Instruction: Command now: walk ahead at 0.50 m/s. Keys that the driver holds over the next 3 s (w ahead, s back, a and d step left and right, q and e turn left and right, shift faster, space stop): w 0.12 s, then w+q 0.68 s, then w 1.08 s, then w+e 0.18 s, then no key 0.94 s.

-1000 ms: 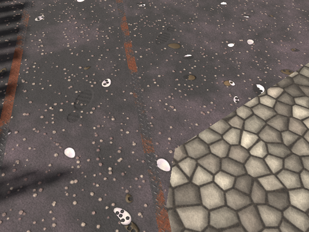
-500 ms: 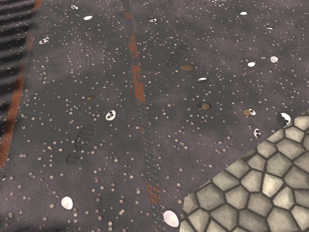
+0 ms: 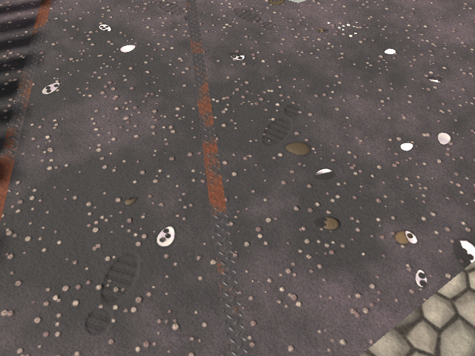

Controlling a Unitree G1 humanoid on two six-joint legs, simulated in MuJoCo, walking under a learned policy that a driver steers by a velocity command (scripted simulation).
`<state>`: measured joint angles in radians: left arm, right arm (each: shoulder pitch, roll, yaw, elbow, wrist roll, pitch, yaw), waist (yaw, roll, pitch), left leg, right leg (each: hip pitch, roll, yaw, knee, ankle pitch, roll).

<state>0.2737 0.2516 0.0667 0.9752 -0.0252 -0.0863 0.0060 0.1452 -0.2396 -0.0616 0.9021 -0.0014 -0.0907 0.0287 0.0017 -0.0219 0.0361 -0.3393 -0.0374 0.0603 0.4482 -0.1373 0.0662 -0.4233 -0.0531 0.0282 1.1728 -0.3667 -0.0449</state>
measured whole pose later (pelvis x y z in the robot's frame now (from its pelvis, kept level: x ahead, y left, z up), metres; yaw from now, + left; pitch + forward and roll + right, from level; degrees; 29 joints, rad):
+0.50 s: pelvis +0.27 -0.06 +0.00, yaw +9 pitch +2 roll +0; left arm 0.10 0.23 0.06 0.89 0.00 -0.10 -0.01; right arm 0.32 -0.28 -0.08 0.95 0.04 -0.07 -0.02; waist -0.02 0.04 0.02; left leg -0.41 0.03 -0.04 1.16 -0.41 0.04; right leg -0.35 -0.01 -0.06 0.48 -0.16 -0.02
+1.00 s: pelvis +0.52 +0.05 -0.01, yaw +24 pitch +1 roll -1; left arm 0.26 0.28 0.07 0.96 -0.04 -0.09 0.00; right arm 0.11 -0.26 -0.08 0.78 0.01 -0.04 0.03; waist 0.02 0.00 0.06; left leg -0.42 -0.03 0.06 0.59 -0.20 0.08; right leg -0.28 -0.09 -0.04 1.17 -0.46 0.00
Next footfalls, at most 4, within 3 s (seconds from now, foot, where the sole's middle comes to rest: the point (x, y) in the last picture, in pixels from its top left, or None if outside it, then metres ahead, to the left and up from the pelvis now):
0.38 right None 0.38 -0.16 -0.77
0.90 left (185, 311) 0.59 0.17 -0.77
1.44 right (216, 201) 0.98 0.09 -0.77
1.98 left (122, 160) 1.16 0.44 -0.77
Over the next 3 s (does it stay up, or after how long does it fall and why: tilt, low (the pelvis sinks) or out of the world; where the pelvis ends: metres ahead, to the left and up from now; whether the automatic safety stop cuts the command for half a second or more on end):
stays up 1.28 0.37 0.00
